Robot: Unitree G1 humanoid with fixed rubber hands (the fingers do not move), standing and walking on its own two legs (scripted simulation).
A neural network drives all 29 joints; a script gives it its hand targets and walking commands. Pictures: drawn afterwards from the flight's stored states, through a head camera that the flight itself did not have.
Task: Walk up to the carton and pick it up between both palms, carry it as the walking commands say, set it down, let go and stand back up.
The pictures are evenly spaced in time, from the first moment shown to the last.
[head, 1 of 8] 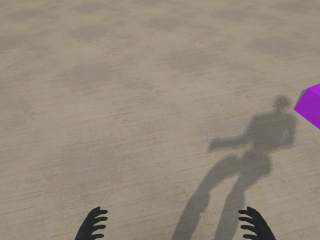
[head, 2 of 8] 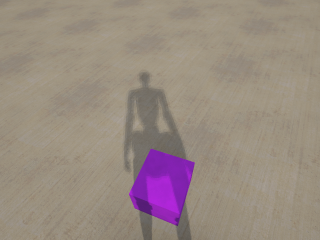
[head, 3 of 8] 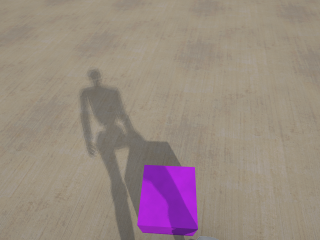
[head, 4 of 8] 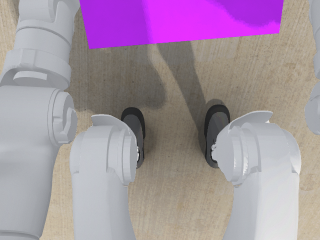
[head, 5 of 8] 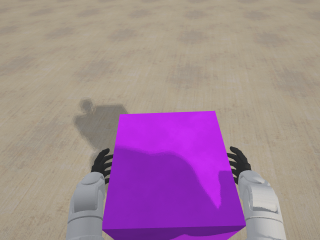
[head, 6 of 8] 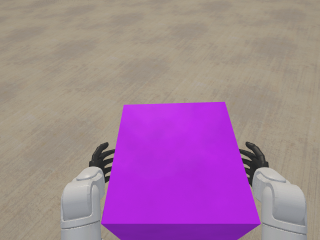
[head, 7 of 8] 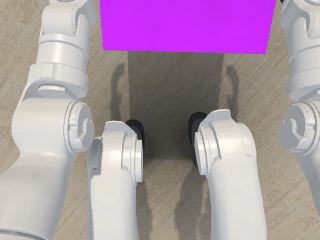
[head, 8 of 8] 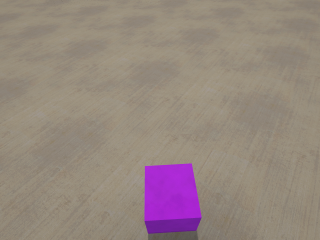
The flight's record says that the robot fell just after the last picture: no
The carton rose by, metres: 0.68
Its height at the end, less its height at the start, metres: +0.00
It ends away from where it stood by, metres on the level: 2.04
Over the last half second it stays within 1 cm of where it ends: yes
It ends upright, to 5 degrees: yes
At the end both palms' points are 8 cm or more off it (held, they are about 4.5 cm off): yes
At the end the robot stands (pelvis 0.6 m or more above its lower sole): yes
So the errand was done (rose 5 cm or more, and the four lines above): yes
